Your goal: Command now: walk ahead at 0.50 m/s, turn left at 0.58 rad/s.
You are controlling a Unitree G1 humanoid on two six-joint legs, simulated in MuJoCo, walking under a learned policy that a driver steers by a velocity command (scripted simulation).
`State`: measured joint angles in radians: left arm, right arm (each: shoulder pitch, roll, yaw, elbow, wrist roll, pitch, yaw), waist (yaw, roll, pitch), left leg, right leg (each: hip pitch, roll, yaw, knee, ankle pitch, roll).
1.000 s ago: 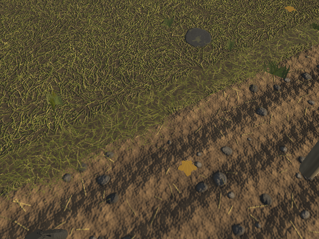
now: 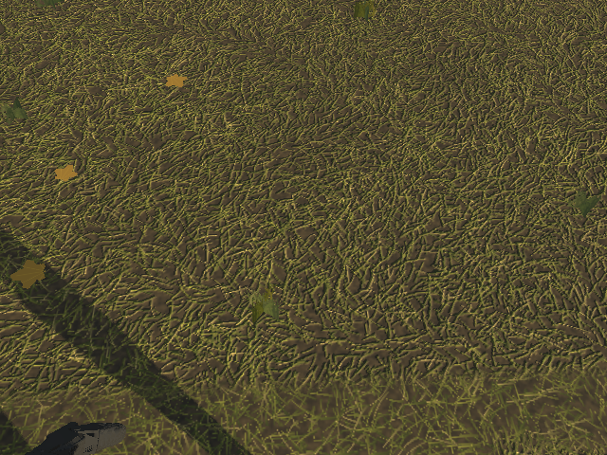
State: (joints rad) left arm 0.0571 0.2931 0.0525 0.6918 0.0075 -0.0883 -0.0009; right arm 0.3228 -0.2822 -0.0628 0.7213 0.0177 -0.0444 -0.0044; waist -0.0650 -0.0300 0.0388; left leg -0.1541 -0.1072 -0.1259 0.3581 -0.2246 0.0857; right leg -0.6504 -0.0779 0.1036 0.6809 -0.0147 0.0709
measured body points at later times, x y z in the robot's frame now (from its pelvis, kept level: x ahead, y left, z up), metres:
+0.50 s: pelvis +0.27 -0.03 +0.00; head +0.30 -0.02 +0.45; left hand +0.21 +0.25 -0.12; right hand +0.53 -0.21 -0.09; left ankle +0.36 +0.17 -0.69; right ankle +0.23 -0.15 -0.75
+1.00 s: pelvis +0.52 +0.09 +0.00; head +0.54 +0.10 +0.45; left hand +0.62 +0.38 -0.11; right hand +0.62 -0.18 -0.12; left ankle +0.44 +0.18 -0.75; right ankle +0.70 -0.04 -0.68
